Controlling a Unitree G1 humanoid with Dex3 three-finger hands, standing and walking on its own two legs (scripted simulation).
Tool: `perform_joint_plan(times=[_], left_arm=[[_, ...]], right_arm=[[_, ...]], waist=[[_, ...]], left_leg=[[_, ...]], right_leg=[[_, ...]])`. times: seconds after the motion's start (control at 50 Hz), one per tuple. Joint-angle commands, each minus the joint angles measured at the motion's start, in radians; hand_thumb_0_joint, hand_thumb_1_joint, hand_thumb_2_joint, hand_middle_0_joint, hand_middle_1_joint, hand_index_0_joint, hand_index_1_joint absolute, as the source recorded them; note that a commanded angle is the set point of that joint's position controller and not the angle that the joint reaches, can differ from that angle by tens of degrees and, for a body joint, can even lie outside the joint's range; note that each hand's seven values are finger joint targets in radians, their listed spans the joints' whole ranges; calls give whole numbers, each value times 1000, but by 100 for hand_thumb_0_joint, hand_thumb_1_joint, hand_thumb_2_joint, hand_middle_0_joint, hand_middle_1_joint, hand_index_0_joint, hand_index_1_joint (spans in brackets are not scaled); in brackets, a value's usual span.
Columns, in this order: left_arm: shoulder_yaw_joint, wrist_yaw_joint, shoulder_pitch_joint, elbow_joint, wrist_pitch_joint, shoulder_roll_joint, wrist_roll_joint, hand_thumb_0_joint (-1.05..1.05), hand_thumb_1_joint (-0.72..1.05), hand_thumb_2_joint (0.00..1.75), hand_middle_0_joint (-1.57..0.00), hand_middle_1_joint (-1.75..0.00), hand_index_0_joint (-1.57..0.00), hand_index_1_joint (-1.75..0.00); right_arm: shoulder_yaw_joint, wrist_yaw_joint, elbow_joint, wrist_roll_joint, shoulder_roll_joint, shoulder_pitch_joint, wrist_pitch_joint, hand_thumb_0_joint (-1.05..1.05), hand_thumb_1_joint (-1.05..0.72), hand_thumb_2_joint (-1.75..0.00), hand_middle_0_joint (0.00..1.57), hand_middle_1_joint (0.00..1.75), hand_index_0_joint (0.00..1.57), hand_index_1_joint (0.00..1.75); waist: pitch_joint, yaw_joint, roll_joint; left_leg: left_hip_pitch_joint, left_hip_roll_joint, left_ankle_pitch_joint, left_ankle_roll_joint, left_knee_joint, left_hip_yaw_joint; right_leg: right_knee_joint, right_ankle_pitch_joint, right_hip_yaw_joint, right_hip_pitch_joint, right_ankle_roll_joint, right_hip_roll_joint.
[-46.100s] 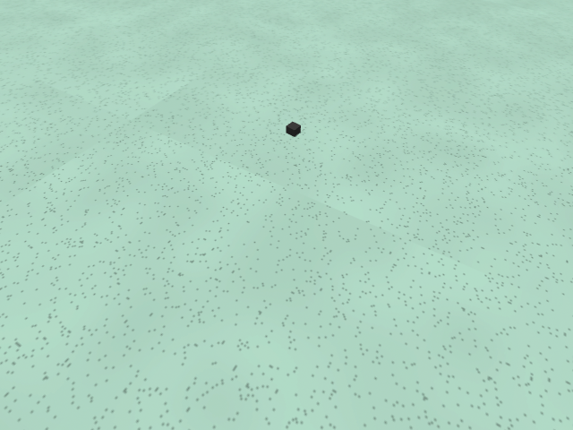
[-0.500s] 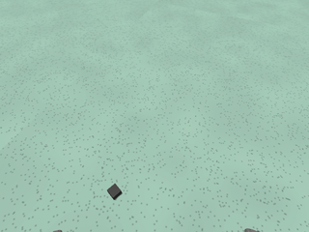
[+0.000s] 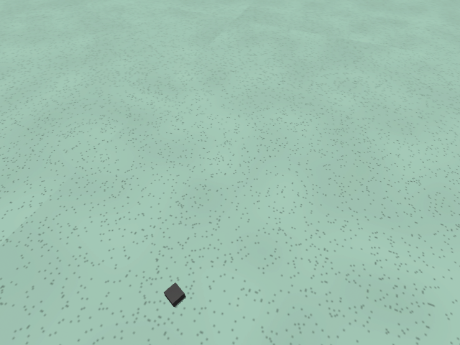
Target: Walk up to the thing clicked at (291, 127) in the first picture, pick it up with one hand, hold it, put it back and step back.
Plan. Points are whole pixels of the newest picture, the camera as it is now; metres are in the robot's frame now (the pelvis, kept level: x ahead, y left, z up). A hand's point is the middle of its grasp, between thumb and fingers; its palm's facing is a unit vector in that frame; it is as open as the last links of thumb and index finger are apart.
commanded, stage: stand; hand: left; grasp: from above
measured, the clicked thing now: (174, 294) +0.44 +0.23 -0.76
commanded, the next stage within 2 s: step back in 1.66 s
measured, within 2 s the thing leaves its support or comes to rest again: neither
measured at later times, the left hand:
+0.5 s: hand out of the picture +0.07 +0.24 -0.16, palm faces -0.01 -0.94 -0.34, open 7.3 cm
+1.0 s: hand out of the picture +0.09 +0.23 -0.16, palm faces +0.00 -0.94 -0.34, open 7.3 cm
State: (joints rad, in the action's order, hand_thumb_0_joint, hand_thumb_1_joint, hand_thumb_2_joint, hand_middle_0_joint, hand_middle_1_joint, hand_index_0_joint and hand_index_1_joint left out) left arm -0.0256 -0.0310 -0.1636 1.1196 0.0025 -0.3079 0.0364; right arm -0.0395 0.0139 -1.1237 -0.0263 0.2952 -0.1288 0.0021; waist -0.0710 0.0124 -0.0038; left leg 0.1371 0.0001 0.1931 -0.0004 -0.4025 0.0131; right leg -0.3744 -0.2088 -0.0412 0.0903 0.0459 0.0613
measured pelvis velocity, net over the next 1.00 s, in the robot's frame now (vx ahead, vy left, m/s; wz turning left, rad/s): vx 0.01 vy -0.01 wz -0.01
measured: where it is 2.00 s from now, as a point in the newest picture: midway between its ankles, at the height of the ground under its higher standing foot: outside the picture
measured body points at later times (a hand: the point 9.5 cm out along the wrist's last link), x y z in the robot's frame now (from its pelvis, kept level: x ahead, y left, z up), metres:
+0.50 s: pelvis +0.01 -0.01 +0.00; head +0.02 -0.01 +0.45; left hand +0.07 +0.28 -0.14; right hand +0.07 -0.30 -0.14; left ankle +0.02 +0.12 -0.74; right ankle +0.00 -0.15 -0.74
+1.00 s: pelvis +0.01 -0.01 +0.00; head +0.02 -0.02 +0.45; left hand +0.09 +0.28 -0.13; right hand +0.09 -0.31 -0.13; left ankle +0.02 +0.12 -0.74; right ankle +0.00 -0.15 -0.74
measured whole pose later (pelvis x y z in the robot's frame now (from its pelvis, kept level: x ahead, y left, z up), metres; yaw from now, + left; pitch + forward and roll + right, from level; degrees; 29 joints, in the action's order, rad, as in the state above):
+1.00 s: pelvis +0.01 -0.01 +0.00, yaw -1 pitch -3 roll +0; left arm -0.03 -0.01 -0.10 1.15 0.01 -0.32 0.02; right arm -0.01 0.01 -1.15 -0.02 0.33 -0.09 -0.01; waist -0.06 0.00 -0.01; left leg 0.11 0.02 0.18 0.02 -0.34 0.01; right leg -0.33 -0.20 -0.04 0.07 0.03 0.04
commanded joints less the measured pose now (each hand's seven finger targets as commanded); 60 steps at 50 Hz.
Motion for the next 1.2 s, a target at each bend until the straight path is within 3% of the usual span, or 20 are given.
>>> perform_joint_plan(times=[0.0,0.08,0.2,0.32,0.52,0.58,0.74,0.88,1.18], left_arm=[[-34,-5,31,-35,17,-196,-7,0,90,90,-20,-30,-20,-30],[-35,-3,34,-26,19,-202,-7,0,90,90,-20,-30,-20,-30],[-35,-2,52,-24,24,-208,-10,0,90,90,-20,-30,-20,-30],[-33,3,57,-17,21,-210,-12,0,90,90,-20,-30,-20,-30],[-35,4,72,-14,22,-214,-17,0,90,90,-20,-30,-20,-30],[-34,7,72,-12,22,-214,-19,0,90,90,-20,-30,-20,-30],[-37,7,80,-15,23,-217,-19,0,90,90,-20,-30,-20,-30],[-39,9,84,-20,23,-219,-21,0,90,90,-20,-30,-20,-30],[-37,15,88,-26,25,-229,-19,0,90,90,-20,-30,-20,-30]], right_arm=[[-31,8,51,2,203,34,-17,0,-90,-90,20,30,20,30],[-30,6,50,4,206,43,-20,0,-90,-90,20,30,20,30],[-23,6,44,6,218,48,-25,0,-90,-90,20,30,20,30],[-17,6,38,7,224,52,-22,0,-90,-90,20,30,20,30],[-12,8,29,9,229,54,-26,0,-90,-90,20,30,20,30],[-9,7,25,10,230,56,-25,0,-90,-90,20,30,20,30],[-8,7,29,10,236,61,-28,0,-90,-90,20,30,20,30],[-7,6,35,11,237,69,-30,0,-90,-90,20,30,20,30],[-7,1,36,11,239,64,-29,0,-90,-90,20,30,20,30]], waist=[[12,1,-16],[25,1,-7],[61,-3,-3],[48,-4,-12],[81,-6,1],[73,-6,-4],[92,-6,4],[104,-5,4],[67,-12,2]], left_leg=[[46,95,24,-16,124,97],[37,102,5,-21,124,99],[-8,108,-110,-21,106,90],[9,106,-67,-17,112,85],[-28,119,-180,-17,100,79],[-25,117,-154,-14,104,76],[-42,124,-223,-18,96,70],[-50,129,-239,-20,93,69],[-32,126,-142,-9,119,73]], right_leg=[[89,-1,62,22,-41,57],[92,16,67,19,-47,65],[96,94,70,5,-45,73],[106,63,71,7,-46,69],[98,134,73,-7,-48,75],[103,122,74,-5,-49,73],[99,189,72,-17,-48,76],[92,203,70,-30,-50,78],[114,100,76,9,-53,71]])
